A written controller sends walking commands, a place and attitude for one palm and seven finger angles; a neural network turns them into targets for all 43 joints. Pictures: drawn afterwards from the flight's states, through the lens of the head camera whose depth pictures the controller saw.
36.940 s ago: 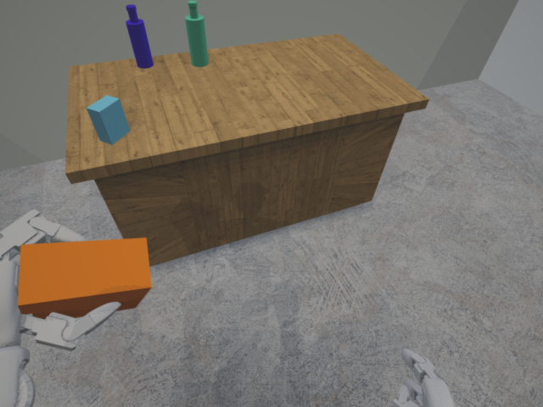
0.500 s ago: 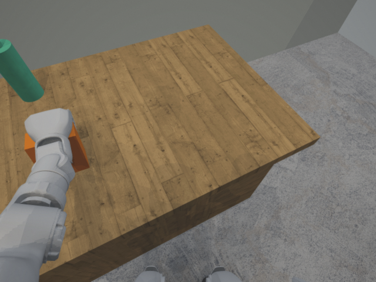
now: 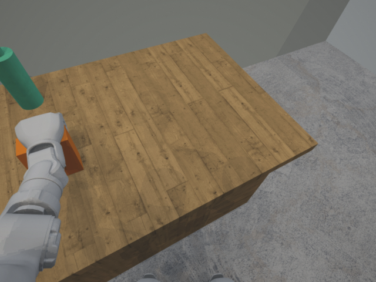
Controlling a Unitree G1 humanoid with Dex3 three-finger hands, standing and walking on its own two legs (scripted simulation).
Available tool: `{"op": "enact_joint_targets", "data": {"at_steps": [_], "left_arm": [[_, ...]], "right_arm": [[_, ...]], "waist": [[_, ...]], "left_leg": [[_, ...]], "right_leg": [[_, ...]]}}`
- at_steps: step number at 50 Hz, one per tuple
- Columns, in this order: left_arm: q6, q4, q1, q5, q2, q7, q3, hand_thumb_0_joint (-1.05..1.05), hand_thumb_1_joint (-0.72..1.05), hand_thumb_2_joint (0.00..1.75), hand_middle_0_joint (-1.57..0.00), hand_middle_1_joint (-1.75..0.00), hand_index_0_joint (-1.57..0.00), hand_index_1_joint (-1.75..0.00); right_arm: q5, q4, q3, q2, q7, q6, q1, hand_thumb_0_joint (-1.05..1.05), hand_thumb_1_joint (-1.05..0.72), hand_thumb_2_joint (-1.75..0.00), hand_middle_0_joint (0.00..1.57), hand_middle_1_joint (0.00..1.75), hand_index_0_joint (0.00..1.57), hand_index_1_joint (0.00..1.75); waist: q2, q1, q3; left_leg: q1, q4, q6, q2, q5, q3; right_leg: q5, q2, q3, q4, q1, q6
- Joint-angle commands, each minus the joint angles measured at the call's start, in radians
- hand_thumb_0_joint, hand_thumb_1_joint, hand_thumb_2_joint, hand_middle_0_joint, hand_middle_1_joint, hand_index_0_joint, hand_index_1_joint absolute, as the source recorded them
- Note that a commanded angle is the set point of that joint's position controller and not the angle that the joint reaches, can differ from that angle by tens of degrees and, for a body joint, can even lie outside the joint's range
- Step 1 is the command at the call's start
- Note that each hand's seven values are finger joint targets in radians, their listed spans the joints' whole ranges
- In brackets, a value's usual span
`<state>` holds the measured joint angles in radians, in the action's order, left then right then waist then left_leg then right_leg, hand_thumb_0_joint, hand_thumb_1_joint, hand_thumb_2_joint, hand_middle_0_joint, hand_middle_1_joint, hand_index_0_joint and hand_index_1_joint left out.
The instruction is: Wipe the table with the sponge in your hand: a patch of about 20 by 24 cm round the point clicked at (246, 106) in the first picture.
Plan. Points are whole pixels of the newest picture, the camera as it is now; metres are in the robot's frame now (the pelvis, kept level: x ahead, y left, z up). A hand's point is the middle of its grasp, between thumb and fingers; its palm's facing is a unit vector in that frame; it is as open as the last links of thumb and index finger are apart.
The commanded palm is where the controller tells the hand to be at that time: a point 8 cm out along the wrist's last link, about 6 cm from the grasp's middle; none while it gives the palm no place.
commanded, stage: slide back across to the first lane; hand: left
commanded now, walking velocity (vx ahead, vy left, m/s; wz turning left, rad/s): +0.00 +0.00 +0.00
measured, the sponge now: (55, 160) +0.41 +0.32 -0.03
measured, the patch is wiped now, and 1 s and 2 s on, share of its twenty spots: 1.00 1.00 1.00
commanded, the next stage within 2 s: wipe back along the first lane in 0.40 s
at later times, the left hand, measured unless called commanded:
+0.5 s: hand (28, 155) +0.39 +0.36 +0.01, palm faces -0.12 -0.02 -0.99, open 9.8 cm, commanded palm +0.36 +0.34 +0.04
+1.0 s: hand (28, 168) +0.36 +0.35 +0.00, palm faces -0.11 +0.00 -0.99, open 9.8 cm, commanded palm +0.32 +0.32 +0.03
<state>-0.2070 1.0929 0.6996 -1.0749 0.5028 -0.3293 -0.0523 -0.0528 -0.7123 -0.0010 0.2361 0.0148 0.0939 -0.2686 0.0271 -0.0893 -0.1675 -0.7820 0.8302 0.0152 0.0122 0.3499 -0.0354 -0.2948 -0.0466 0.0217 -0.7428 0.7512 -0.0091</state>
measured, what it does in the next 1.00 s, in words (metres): stands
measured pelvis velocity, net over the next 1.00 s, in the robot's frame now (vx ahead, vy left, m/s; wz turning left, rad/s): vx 0.03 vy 0.01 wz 0.02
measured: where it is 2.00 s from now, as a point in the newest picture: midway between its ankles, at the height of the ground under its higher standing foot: outside the picture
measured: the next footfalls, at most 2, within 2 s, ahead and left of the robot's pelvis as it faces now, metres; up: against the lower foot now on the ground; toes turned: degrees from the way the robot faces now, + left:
none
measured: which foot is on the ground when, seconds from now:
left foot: down 0.00-1.00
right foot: down 0.00-1.00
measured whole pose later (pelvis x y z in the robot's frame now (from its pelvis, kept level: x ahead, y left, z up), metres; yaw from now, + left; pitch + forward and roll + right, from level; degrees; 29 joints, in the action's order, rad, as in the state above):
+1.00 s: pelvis +0.03 +0.01 +0.01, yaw +1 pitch +14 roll -3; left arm -0.22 0.77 0.36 -1.04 0.48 -0.31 -0.02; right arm -0.06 -0.67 -0.02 0.25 0.02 0.12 -0.21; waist 0.04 -0.01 -0.16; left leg -0.64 0.78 0.03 0.00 0.38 -0.04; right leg -0.32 -0.03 0.01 -0.68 0.60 -0.01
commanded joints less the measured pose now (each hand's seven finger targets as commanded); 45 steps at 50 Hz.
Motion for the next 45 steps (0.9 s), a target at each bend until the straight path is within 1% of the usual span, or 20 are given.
{"op": "enact_joint_targets", "data": {"at_steps": [1,4,7,8,11,13,16,18,22,23,25,27,28,29,32,34,35,37,41,45], "left_arm": [[-0.039,-0.094,0.162,-0.02,0.302,-0.005,-0.03,0.0,0.1,1.3,-1.2,-1.6,-1.2,-1.6],[-0.024,-0.122,0.112,-0.011,0.287,0.01,-0.032,0.0,0.1,1.3,-1.2,-1.6,-1.2,-1.6],[-0.006,-0.141,0.094,-0.023,0.29,0.018,-0.034,0.0,0.1,1.3,-1.2,-1.6,-1.2,-1.6],[0.004,-0.164,0.082,-0.013,0.282,0.022,-0.04,0.0,0.1,1.3,-1.2,-1.6,-1.2,-1.6],[0.019,-0.172,0.082,-0.018,0.304,0.025,-0.048,0.0,0.1,1.3,-1.2,-1.6,-1.2,-1.6],[0.035,-0.196,0.063,-0.014,0.329,0.026,-0.082,0.0,0.1,1.3,-1.2,-1.6,-1.2,-1.6],[0.044,-0.195,0.035,-0.03,0.348,0.027,-0.092,0.0,0.1,1.3,-1.2,-1.6,-1.2,-1.6],[0.054,-0.209,-0.017,-0.023,0.355,0.028,-0.12,0.0,0.1,1.3,-1.2,-1.6,-1.2,-1.6],[0.054,-0.255,-0.078,-0.02,0.29,0.024,-0.081,0.0,0.1,1.3,-1.2,-1.6,-1.2,-1.6],[0.057,-0.277,-0.076,-0.007,0.294,0.025,-0.096,0.0,0.1,1.3,-1.2,-1.6,-1.2,-1.6],[0.047,-0.293,-0.052,-0.006,0.26,0.024,-0.053,0.0,0.1,1.3,-1.2,-1.6,-1.2,-1.6],[0.039,-0.283,-0.112,0.008,0.247,0.022,-0.064,0.0,0.1,1.3,-1.2,-1.6,-1.2,-1.6],[0.041,-0.308,-0.132,0.021,0.243,0.024,-0.072,0.0,0.1,1.3,-1.2,-1.6,-1.2,-1.6],[0.037,-0.313,-0.16,0.025,0.213,0.026,-0.047,0.0,0.1,1.3,-1.2,-1.6,-1.2,-1.6],[0.021,-0.319,-0.166,0.027,0.172,0.029,-0.007,0.0,0.1,1.3,-1.2,-1.6,-1.2,-1.6],[0.013,-0.301,-0.213,0.03,0.188,0.031,-0.03,0.0,0.1,1.3,-1.2,-1.6,-1.2,-1.6],[0.012,-0.328,-0.176,0.031,0.177,0.032,-0.011,0.0,0.1,1.3,-1.2,-1.6,-1.2,-1.6],[0.005,-0.332,-0.216,0.038,0.135,0.033,0.011,0.0,0.1,1.3,-1.2,-1.6,-1.2,-1.6],[-0.008,-0.301,-0.221,0.033,0.138,0.043,0.016,0.0,0.1,1.3,-1.2,-1.6,-1.2,-1.6],[-0.011,-0.322,-0.233,0.031,0.103,0.049,0.043,0.0,0.1,1.3,-1.2,-1.6,-1.2,-1.6]], "right_arm": [[-0.001,0.105,-0.062,0.175,0.003,-0.027,-0.016,0.0,-0.9,-0.9,0.2,0.3,0.2,0.3],[-0.002,0.109,-0.068,0.176,0.002,-0.026,-0.014,0.0,-0.9,-0.9,0.2,0.3,0.2,0.3],[-0.002,0.106,-0.072,0.18,0.003,-0.023,-0.012,0.0,-0.9,-0.9,0.2,0.3,0.2,0.3],[-0.003,0.108,-0.073,0.176,0.003,-0.024,-0.005,0.0,-0.9,-0.9,0.2,0.3,0.2,0.3],[-0.003,0.104,-0.076,0.183,0.006,-0.018,-0.01,0.0,-0.9,-0.9,0.2,0.3,0.2,0.3],[-0.002,0.1,-0.076,0.183,0.006,-0.017,0.004,0.0,-0.9,-0.9,0.2,0.3,0.2,0.3],[0.002,0.098,-0.079,0.187,0.002,-0.008,-0.007,0.0,-0.9,-0.9,0.2,0.3,0.2,0.3],[0.004,0.097,-0.081,0.186,-0.003,-0.003,0.006,0.0,-0.9,-0.9,0.2,0.3,0.2,0.3],[0.003,0.109,-0.092,0.184,-0.01,0.001,0.004,0.0,-0.9,-0.9,0.2,0.3,0.2,0.3],[0.001,0.111,-0.091,0.183,-0.009,0.0,0.015,0.0,-0.9,-0.9,0.2,0.3,0.2,0.3],[-0.001,0.11,-0.093,0.182,-0.007,0.0,0.01,0.0,-0.9,-0.9,0.2,0.3,0.2,0.3],[-0.002,0.111,-0.095,0.183,-0.006,-0.003,0.02,0.0,-0.9,-0.9,0.2,0.3,0.2,0.3],[-0.004,0.115,-0.092,0.181,-0.004,-0.006,0.035,0.0,-0.9,-0.9,0.2,0.3,0.2,0.3],[-0.002,0.119,-0.093,0.179,-0.004,-0.006,0.027,0.0,-0.9,-0.9,0.2,0.3,0.2,0.3],[-0.008,0.122,-0.088,0.176,-0.003,-0.006,0.049,0.0,-0.9,-0.9,0.2,0.3,0.2,0.3],[-0.006,0.121,-0.087,0.179,0.0,-0.006,0.05,0.0,-0.9,-0.9,0.2,0.3,0.2,0.3],[-0.008,0.126,-0.083,0.178,0.001,-0.005,0.059,0.0,-0.9,-0.9,0.2,0.3,0.2,0.3],[-0.008,0.133,-0.083,0.172,0.002,-0.008,0.068,0.0,-0.9,-0.9,0.2,0.3,0.2,0.3],[-0.008,0.134,-0.075,0.176,0.007,-0.005,0.073,0.0,-0.9,-0.9,0.2,0.3,0.2,0.3],[-0.009,0.144,-0.075,0.171,0.008,-0.006,0.08,0.0,-0.9,-0.9,0.2,0.3,0.2,0.3]], "waist": [[0.024,0.062,-0.27],[0.033,0.07,-0.268],[0.017,0.06,-0.248],[0.025,0.07,-0.263],[0.014,0.06,-0.242],[0.047,0.078,-0.252],[0.042,0.077,-0.261],[0.049,0.096,-0.276],[0.027,0.079,-0.292],[0.032,0.086,-0.294],[0.038,0.063,-0.273],[-0.008,0.069,-0.255],[0.015,0.083,-0.269],[0.014,0.079,-0.282],[0.017,0.07,-0.225],[0.007,0.083,-0.211],[0.005,0.073,-0.205],[0.007,0.079,-0.2],[-0.028,0.075,-0.153],[-0.004,0.08,-0.167]], "left_leg": [[0.212,-0.145,0.028,-0.015,-0.149,0.006],[0.242,-0.146,0.027,-0.014,-0.196,0.001],[0.252,-0.146,0.028,-0.011,-0.216,-0.002],[0.265,-0.146,0.028,-0.012,-0.255,-0.004],[0.267,-0.146,0.03,-0.015,-0.243,0.001],[0.28,-0.145,0.028,-0.014,-0.296,0.0],[0.283,-0.133,0.027,-0.018,-0.327,0.003],[0.293,-0.127,0.026,-0.015,-0.398,0.001],[0.316,-0.113,0.025,-0.014,-0.422,0.005],[0.324,-0.115,0.025,-0.011,-0.459,-0.001],[0.34,-0.115,0.024,-0.01,-0.434,-0.002],[0.324,-0.122,0.028,-0.012,-0.394,0.0],[0.332,-0.127,0.026,-0.009,-0.431,-0.006],[0.345,-0.124,0.028,-0.011,-0.424,-0.002],[0.331,-0.142,0.025,-0.012,-0.348,-0.004],[0.326,-0.146,0.026,-0.013,-0.342,-0.008],[0.323,-0.151,0.024,-0.012,-0.323,-0.01],[0.328,-0.158,0.025,-0.013,-0.305,-0.006],[0.29,-0.165,0.024,-0.016,-0.248,-0.011],[0.31,-0.162,0.021,-0.012,-0.252,-0.013]], "right_leg": [[0.094,-0.012,-0.054,0.115,-0.206,0.061],[0.131,-0.014,-0.058,0.114,-0.219,0.066],[0.154,-0.014,-0.057,0.119,-0.215,0.067],[0.184,-0.013,-0.054,0.116,-0.231,0.071],[0.187,-0.013,-0.054,0.125,-0.233,0.067],[0.23,-0.01,-0.05,0.115,-0.249,0.074],[0.273,-0.01,-0.051,0.11,-0.262,0.073],[0.334,-0.007,-0.047,0.1,-0.285,0.077],[0.375,-0.011,-0.05,0.103,-0.292,0.07],[0.389,-0.009,-0.049,0.1,-0.296,0.073],[0.358,-0.013,-0.056,0.108,-0.27,0.069],[0.347,-0.012,-0.056,0.119,-0.286,0.068],[0.366,-0.01,-0.052,0.115,-0.298,0.072],[0.361,-0.012,-0.059,0.114,-0.304,0.07],[0.287,-0.012,-0.064,0.127,-0.273,0.071],[0.274,-0.013,-0.067,0.129,-0.28,0.074],[0.257,-0.012,-0.068,0.129,-0.268,0.073],[0.237,-0.012,-0.069,0.136,-0.269,0.074],[0.194,-0.011,-0.071,0.139,-0.252,0.075],[0.174,-0.013,-0.074,0.13,-0.234,0.08]]}}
